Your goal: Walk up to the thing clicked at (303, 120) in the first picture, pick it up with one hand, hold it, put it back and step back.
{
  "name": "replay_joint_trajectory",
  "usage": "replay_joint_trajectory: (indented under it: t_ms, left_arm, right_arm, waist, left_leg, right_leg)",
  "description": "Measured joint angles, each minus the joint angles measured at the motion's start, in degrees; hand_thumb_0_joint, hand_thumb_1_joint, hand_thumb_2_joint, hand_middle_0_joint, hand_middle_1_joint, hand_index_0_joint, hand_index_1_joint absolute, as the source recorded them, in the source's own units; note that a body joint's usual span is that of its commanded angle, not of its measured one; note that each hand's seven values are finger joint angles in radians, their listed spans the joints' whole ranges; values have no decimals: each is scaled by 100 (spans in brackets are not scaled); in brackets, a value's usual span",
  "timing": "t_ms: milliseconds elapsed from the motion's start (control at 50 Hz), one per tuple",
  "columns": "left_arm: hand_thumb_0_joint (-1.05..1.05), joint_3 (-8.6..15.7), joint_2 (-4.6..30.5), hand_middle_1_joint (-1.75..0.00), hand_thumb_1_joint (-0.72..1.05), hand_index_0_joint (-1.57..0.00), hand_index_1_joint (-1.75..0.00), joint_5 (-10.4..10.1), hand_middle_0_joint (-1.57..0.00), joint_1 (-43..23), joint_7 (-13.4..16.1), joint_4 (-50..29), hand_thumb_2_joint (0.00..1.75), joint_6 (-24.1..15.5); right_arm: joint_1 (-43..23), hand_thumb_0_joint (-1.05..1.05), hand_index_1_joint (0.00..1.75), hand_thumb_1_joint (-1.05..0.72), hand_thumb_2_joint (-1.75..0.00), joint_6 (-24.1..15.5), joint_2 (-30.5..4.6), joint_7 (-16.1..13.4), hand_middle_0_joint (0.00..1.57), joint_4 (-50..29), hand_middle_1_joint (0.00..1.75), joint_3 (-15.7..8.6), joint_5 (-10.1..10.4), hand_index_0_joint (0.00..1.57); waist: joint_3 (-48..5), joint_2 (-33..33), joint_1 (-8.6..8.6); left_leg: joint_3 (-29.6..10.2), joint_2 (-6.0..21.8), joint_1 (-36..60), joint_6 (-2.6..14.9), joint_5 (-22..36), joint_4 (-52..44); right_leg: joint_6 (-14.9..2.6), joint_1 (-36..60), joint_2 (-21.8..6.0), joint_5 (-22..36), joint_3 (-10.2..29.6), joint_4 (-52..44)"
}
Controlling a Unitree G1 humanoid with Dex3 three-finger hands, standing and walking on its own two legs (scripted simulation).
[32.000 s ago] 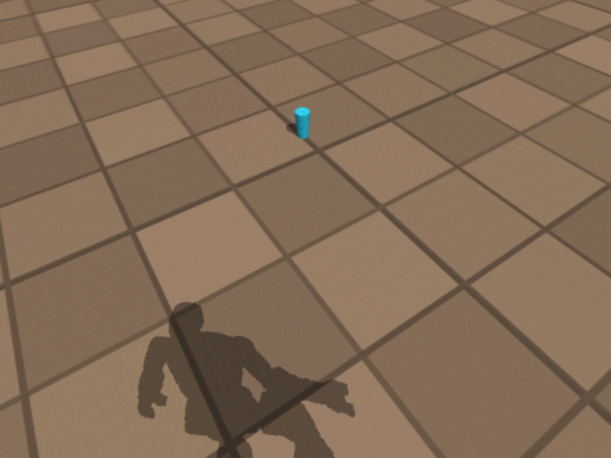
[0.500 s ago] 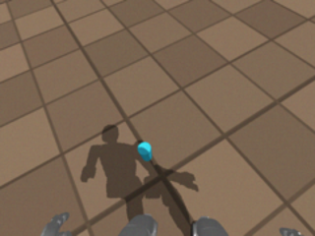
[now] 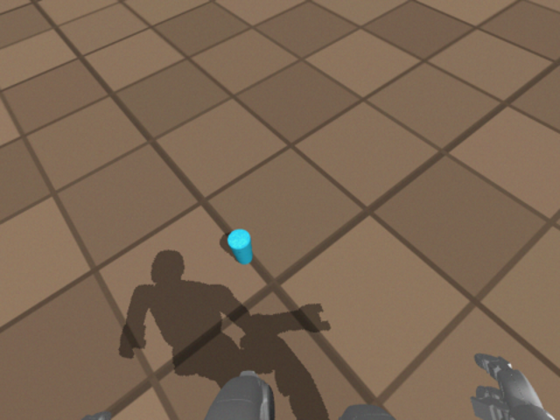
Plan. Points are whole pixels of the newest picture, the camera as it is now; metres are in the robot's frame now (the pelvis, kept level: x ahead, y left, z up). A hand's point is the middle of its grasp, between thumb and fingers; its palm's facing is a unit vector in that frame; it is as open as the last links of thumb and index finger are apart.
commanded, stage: step back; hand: left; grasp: from the side
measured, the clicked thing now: (242, 248) +0.70 +0.21 -0.67
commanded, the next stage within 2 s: stand in 1.90 s
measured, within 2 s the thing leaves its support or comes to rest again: neither
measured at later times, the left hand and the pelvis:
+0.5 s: hand out of the picture -0.04 +0.29 -0.13, palm faces +0.02 -0.92 -0.38, open 7.4 cm; pelvis -0.16 +0.02 +0.02, yaw +1 degrees
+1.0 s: hand out of the picture -0.25 +0.28 -0.13, palm faces +0.06 -0.91 -0.42, open 7.4 cm; pelvis -0.33 -0.01 +0.00, yaw +2 degrees
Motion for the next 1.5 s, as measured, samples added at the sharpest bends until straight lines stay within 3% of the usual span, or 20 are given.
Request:
replay_joint_trajectory:
  t_ms: [60,140,240,320,380,420,480,580,640,680,740,820,920,980,1060,1160,1240,1360,1440,1500]
  left_arm:
    - [1,-55,-54,-30,90,-20,-30,50,-21,139,-39,-72,90,18]
    - [1,-38,-95,-30,90,-21,-30,75,-21,90,15,-148,90,83]
    - [1,-22,14,-30,90,-21,-30,93,-21,-253,104,-452,90,77]
    - [1,-24,214,-30,90,-21,-30,-18,-21,-595,101,-610,90,155]
    - [1,10,213,-30,90,-20,-30,-53,-21,-645,140,-456,90,260]
    - [1,16,227,-30,90,-20,-30,-94,-21,-605,140,-382,90,288]
    - [1,28,222,-30,90,-20,-30,-87,-21,-493,91,-347,90,244]
    - [1,27,234,-30,90,-20,-30,-48,-21,-295,22,-271,90,227]
    - [1,6,235,-30,90,-20,-30,-36,-21,-216,-23,-161,90,186]
    - [1,6,125,-30,90,-20,-30,1,-21,-203,-30,-33,90,141]
    - [1,-54,42,-30,90,-20,-30,58,-21,-26,-93,-27,90,156]
    - [1,-70,10,-30,90,-21,-30,102,-21,79,-25,-17,90,183]
    - [1,-38,111,-30,90,-21,-30,157,-21,-74,15,-180,90,103]
    - [1,-20,247,-30,90,-21,-30,95,-21,-242,-1,-213,90,103]
    - [1,-38,229,-30,90,-20,-30,-7,-21,-160,-54,89,90,142]
    - [1,-21,219,-30,90,-20,-30,-40,-21,129,-167,427,90,35]
    - [1,-29,49,-30,90,-20,-30,69,-21,243,-132,661,90,-102]
    - [1,-79,-93,-30,90,-21,-30,102,-21,240,-128,722,90,-215]
    - [1,-126,-13,-30,90,-21,-30,48,-21,140,-140,725,90,-165]
    - [1,-142,66,-30,90,-20,-30,-16,-21,97,-135,806,90,-114]
  right_arm:
    - [168,0,30,-90,-90,108,11,-35,20,187,30,-47,37,21]
    - [513,0,30,-91,-90,42,-63,-69,20,267,30,-59,94,20]
    - [826,1,30,-91,-90,37,-78,-83,20,362,30,-49,33,20]
    - [844,1,30,-91,-90,-59,72,-67,20,456,30,-68,-82,20]
    - [795,1,30,-91,-90,-84,161,31,20,444,30,3,-134,21]
    - [763,1,30,-90,-90,-110,225,10,20,424,30,52,-154,21]
    - [650,1,30,-90,-90,-147,239,-36,20,332,30,61,-142,21]
    - [358,1,30,-90,-90,-198,168,-73,20,45,30,52,-132,21]
    - [202,0,30,-90,-90,-146,65,-56,20,-82,30,56,-113,21]
    - [97,0,30,-90,-90,-79,-61,-52,20,-69,30,26,-71,21]
    - [160,0,30,-90,-90,28,-54,-119,20,64,30,-35,-5,21]
    - [417,0,30,-91,-90,-5,-77,-124,20,122,30,-23,51,20]
    - [759,0,30,-91,-90,-92,-48,-69,20,309,30,-9,-32,20]
    - [824,1,30,-91,-90,-175,118,-54,20,573,30,-38,-113,20]
    - [878,1,30,-90,-90,-243,272,40,20,780,30,62,-181,21]
    - [807,1,30,-90,-90,-327,331,90,20,816,30,74,-212,21]
    - [725,1,30,-90,-90,-250,234,79,20,809,30,26,-141,21]
    - [828,1,30,-90,-90,-328,49,126,20,901,30,-50,-82,21]
    - [855,1,30,-91,-90,-422,70,110,20,1020,30,-103,-140,20]
    - [822,1,30,-91,-90,-461,186,114,20,1051,30,-64,-162,20]
  waist:
    - [-113,-158,120]
    - [-207,-206,99]
    - [-147,-258,10]
    - [50,-633,-15]
    - [46,-622,-113]
    - [-39,-625,-130]
    - [-91,-587,-69]
    - [-50,-521,23]
    - [-70,-454,71]
    - [-35,-185,64]
    - [-160,-210,144]
    - [-290,-352,199]
    - [-352,-367,124]
    - [-273,-655,141]
    - [-464,-647,66]
    - [-684,-581,51]
    - [-727,-264,86]
    - [-822,-267,207]
    - [-782,-438,183]
    - [-812,-534,127]
  left_leg:
    - [-546,-665,-334,-76,-1127,1403]
    - [-885,-1082,-273,-109,-1202,2495]
    - [-629,-761,613,-135,-1451,1151]
    - [-230,-738,1214,6,-665,-350]
    - [-261,-617,1051,80,-559,-276]
    - [-263,-518,997,71,-350,-471]
    - [-205,-369,873,79,-86,-657]
    - [-51,-163,510,45,197,-607]
    - [16,-55,185,-67,296,-383]
    - [-109,114,-18,-128,341,-171]
    - [-577,-400,-329,-107,-941,800]
    - [-779,-941,-370,-83,-1269,2197]
    - [-412,-650,664,-94,-1387,724]
    - [-144,-721,1271,-5,-555,-574]
    - [-169,-608,1187,104,-402,-623]
    - [-105,-397,1138,8,-259,-742]
    - [-345,-236,953,-50,-836,-245]
    - [-332,-410,786,-34,-1121,107]
    - [-145,-474,1166,-16,-123,-885]
    - [-73,-482,1193,57,-193,-879]
  right_leg:
    - [-68,-215,-193,181,156,88]
    - [-7,-372,-361,552,183,-187]
    - [75,-708,-482,843,4,-205]
    - [102,-1123,-697,844,115,283]
    - [-2,-1398,-71,-517,648,1577]
    - [-42,-1528,256,-651,814,2494]
    - [47,-1405,356,-611,751,2996]
    - [195,-691,56,-678,530,1903]
    - [119,-114,-168,-257,281,485]
    - [41,103,-47,-89,104,-88]
    - [-44,-150,-144,64,111,99]
    - [-45,-344,-389,404,168,-79]
    - [4,-650,-510,627,-92,-49]
    - [43,-872,-738,578,-79,308]
    - [-43,-980,-374,-309,255,910]
    - [-65,-330,-345,-208,126,126]
    - [-59,15,-123,651,-36,-614]
    - [-60,1,-324,688,-84,-731]
    - [91,-86,-533,527,-63,-453]
    - [-28,-235,-449,-105,72,-8]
